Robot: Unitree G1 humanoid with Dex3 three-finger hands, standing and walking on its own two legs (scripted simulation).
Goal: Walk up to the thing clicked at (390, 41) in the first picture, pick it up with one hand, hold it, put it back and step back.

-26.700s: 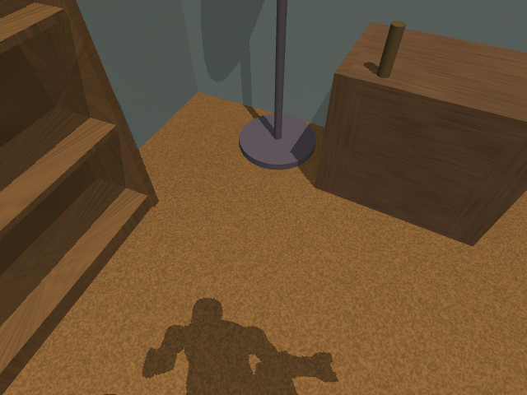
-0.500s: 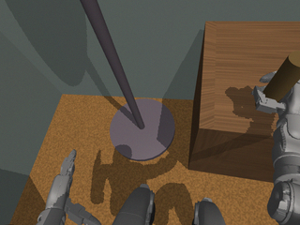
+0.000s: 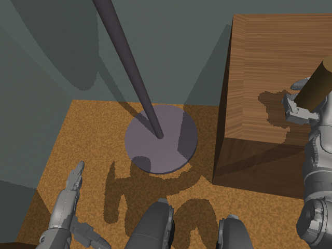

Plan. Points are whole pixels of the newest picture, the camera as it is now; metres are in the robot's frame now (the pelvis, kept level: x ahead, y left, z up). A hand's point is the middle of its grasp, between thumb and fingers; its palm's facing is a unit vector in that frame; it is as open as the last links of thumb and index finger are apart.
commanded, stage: lower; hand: right
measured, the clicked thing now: (312, 94) +0.46 -0.22 +0.05
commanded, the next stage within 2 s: loosen in 0.14 s
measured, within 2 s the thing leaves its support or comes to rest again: neither
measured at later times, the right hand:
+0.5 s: hand (297, 104) +0.46 -0.21 +0.01, palm faces +0.17 +0.99 +0.01, open 5.9 cm
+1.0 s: hand (296, 105) +0.46 -0.20 +0.01, palm faces +0.17 +0.99 +0.01, open 12.0 cm
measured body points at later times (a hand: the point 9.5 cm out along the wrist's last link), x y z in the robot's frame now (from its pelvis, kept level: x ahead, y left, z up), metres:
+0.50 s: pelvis +0.00 +0.00 -0.01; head +0.12 -0.04 +0.42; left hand +0.15 +0.26 +0.01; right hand +0.44 -0.26 +0.01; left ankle +0.05 +0.14 -0.64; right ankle +0.01 -0.13 -0.64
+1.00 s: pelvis +0.00 +0.00 -0.01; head +0.12 -0.04 +0.42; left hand +0.15 +0.27 +0.01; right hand +0.44 -0.26 +0.01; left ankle +0.05 +0.14 -0.64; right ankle +0.01 -0.13 -0.64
